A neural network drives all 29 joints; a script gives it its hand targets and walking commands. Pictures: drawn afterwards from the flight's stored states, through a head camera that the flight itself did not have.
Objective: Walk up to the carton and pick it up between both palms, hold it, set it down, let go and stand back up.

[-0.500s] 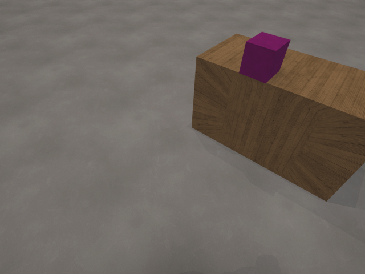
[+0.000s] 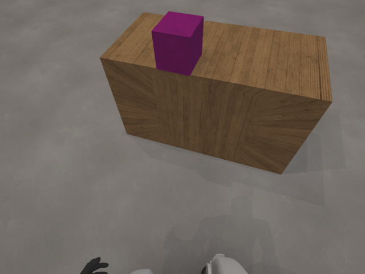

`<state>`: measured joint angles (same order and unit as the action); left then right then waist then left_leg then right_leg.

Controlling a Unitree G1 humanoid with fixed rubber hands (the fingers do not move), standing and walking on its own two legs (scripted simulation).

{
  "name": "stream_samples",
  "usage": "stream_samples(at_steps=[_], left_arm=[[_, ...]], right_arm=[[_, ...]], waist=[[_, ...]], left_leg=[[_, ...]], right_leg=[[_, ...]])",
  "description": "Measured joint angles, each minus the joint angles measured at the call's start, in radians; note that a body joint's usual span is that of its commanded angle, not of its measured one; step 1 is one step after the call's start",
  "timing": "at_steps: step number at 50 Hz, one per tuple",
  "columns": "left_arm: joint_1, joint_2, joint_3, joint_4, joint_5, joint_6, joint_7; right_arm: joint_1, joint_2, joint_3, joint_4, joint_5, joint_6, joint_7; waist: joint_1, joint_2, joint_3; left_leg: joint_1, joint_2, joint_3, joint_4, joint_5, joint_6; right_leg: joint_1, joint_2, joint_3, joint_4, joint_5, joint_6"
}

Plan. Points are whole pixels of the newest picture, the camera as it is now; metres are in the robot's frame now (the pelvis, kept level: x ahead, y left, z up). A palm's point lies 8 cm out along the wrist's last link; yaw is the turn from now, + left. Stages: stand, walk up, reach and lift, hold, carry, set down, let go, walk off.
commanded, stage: walk up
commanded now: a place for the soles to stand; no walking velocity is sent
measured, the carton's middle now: (179, 43) +1.00 +0.03 -0.05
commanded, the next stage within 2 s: none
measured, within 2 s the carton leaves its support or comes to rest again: neither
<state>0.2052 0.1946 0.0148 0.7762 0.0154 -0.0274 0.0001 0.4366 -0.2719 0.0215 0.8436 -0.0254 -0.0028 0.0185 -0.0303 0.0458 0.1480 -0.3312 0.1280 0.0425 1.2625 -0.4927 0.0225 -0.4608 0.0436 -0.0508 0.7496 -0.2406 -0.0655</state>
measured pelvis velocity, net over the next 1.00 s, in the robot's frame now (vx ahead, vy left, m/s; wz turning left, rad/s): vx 0.44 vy -0.01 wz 0.00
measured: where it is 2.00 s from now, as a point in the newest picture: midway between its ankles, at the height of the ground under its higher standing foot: (191, 209)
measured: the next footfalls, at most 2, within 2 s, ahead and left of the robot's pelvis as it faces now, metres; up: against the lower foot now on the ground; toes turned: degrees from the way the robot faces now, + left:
left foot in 0.24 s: +0.24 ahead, +0.16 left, +0.00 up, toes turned +4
right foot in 0.62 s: +0.46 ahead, -0.13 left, +0.00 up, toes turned -9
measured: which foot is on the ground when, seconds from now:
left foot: up 0.00-0.22, down 0.24-0.62, up 0.64-0.98, down 1.00-1.00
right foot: down 0.00-0.24, up 0.26-0.60, down 0.62-1.00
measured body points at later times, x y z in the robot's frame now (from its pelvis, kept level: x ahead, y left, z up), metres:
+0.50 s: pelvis +0.23 +0.02 +0.03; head +0.25 +0.04 +0.48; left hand +0.30 +0.27 -0.11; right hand +0.20 -0.21 -0.10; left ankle +0.20 +0.16 -0.70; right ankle +0.33 -0.12 -0.65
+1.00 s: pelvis +0.44 -0.01 +0.02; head +0.44 +0.01 +0.46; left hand +0.45 +0.24 -0.13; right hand +0.51 -0.26 -0.10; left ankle +0.52 +0.11 -0.71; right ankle +0.42 -0.13 -0.70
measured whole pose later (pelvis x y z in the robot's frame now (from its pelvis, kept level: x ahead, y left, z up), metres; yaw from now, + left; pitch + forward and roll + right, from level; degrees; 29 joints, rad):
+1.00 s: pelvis +0.44 -0.01 +0.02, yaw +0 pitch -3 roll -2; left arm 0.38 0.22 -0.01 0.91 0.04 -0.03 -0.01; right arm 0.34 -0.23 -0.02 0.77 -0.04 -0.05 0.02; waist 0.02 0.01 0.05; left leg -0.39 0.06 0.05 0.64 -0.19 0.02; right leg -0.23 -0.05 -0.15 0.67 -0.39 -0.01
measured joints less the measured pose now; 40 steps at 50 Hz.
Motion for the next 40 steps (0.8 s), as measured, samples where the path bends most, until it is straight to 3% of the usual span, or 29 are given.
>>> stream_samples(at_steps=[4, 10, 12, 13, 15, 17, 19, 23, 26, 30, 31, 33, 36, 40], left_arm=[[0.057, -0.017, -0.01, 0.022, 0.015, -0.017, -0.004], [0.149, 0.002, 0.0, 0.075, 0.019, -0.016, -0.017], [0.182, 0.013, 0.001, 0.093, 0.022, -0.007, -0.022], [0.196, 0.019, 0.0, 0.099, 0.025, -0.002, -0.025], [0.205, 0.037, -0.002, 0.114, 0.031, 0.015, -0.03], [0.2, 0.058, -0.003, 0.121, 0.037, 0.025, -0.036], [0.189, 0.072, -0.001, 0.12, 0.042, 0.023, -0.04], [0.149, 0.078, 0.004, 0.097, 0.043, 0.011, -0.048], [0.103, 0.063, 0.0, 0.071, 0.041, 0.002, -0.05], [0.056, 0.038, -0.004, 0.033, 0.044, -0.013, -0.049], [0.053, 0.038, -0.004, 0.017, 0.047, -0.021, -0.045], [0.034, 0.025, 0.003, -0.004, 0.04, -0.028, -0.028], [0.025, -0.007, -0.008, -0.001, 0.003, -0.012, -0.002], [0.053, -0.024, -0.023, 0.028, 0.011, -0.021, 0.001]], right_arm=[[-0.072, 0.011, -0.012, -0.067, -0.013, -0.025, 0.01], [-0.1, 0.042, -0.026, -0.108, -0.019, -0.042, 0.025], [-0.086, 0.044, -0.034, -0.124, -0.021, -0.058, 0.02], [-0.079, 0.044, -0.039, -0.133, -0.023, -0.069, 0.013], [-0.075, 0.061, -0.039, -0.125, -0.011, -0.073, -0.006], [-0.06, 0.081, -0.032, -0.101, 0.001, -0.068, -0.022], [-0.036, 0.095, -0.026, -0.073, 0.003, -0.069, -0.028], [0.027, 0.103, -0.019, -0.017, 0.0, -0.085, -0.024], [0.065, 0.093, -0.017, 0.016, -0.007, -0.083, -0.017], [0.099, 0.067, -0.013, 0.046, -0.018, -0.06, -0.008], [0.113, 0.063, -0.01, 0.046, -0.019, -0.052, -0.007], [0.106, 0.052, -0.008, 0.047, -0.015, -0.026, -0.004], [0.047, 0.025, -0.017, 0.031, -0.003, 0.003, -0.003], [-0.025, 0.013, -0.033, -0.014, -0.013, -0.012, 0.004]], waist=[[0.015, 0.005, -0.035], [0.057, -0.037, -0.113], [0.062, -0.048, -0.135], [0.058, -0.052, -0.141], [0.046, -0.073, -0.135], [0.039, -0.093, -0.125], [0.033, -0.107, -0.115], [0.014, -0.109, -0.099], [0.001, -0.094, -0.079], [-0.016, -0.068, -0.061], [-0.018, -0.069, -0.064], [-0.005, -0.056, -0.048], [0.0, -0.019, -0.025], [0.008, -0.003, -0.035]], left_leg=[[-0.132, -0.02, -0.009, -0.155, -0.004, -0.007], [-0.141, -0.042, 0.012, -0.461, 0.159, -0.008], [-0.079, -0.067, 0.022, -0.566, 0.18, 0.006], [-0.068, -0.073, 0.027, -0.575, 0.227, 0.003], [-0.062, -0.08, 0.041, -0.515, 0.2, -0.006], [-0.019, -0.079, 0.052, -0.522, 0.154, -0.011], [0.042, -0.077, 0.063, -0.58, 0.15, -0.017], [0.157, -0.07, 0.073, -0.709, 0.162, -0.027], [0.218, -0.059, 0.073, -0.749, 0.143, -0.043], [0.267, -0.03, 0.068, -0.691, 0.047, -0.067], [0.258, -0.025, 0.06, -0.633, 0.006, -0.056], [0.179, -0.018, 0.014, -0.401, -0.054, -0.017], [0.023, -0.051, -0.055, -0.094, -0.019, 0.001], [-0.116, -0.057, -0.034, -0.125, 0.014, -0.014]], right_leg=[[0.094, 0.003, 0.012, -0.084, -0.013, -0.002], [0.194, -0.026, 0.038, -0.105, -0.102, 0.015], [0.201, -0.038, 0.052, -0.044, -0.178, 0.023], [0.186, -0.043, 0.062, 0.023, -0.234, 0.021], [0.122, -0.042, 0.078, 0.219, -0.297, 0.041], [0.047, -0.046, 0.067, 0.366, -0.264, 0.063], [-0.016, -0.063, 0.052, 0.395, -0.207, 0.083], [-0.104, -0.104, 0.029, 0.283, -0.095, 0.099], [-0.114, -0.125, 0.008, 0.118, -0.002, 0.087], [-0.03, -0.11, -0.03, -0.077, 0.072, 0.056], [0.008, -0.103, -0.033, -0.111, 0.062, 0.046], [-0.007, -0.091, -0.041, -0.028, 0.054, 0.027], [0.031, -0.073, -0.058, 0.001, -0.016, 0.016], [0.123, -0.067, -0.08, -0.098, -0.014, 0.009]])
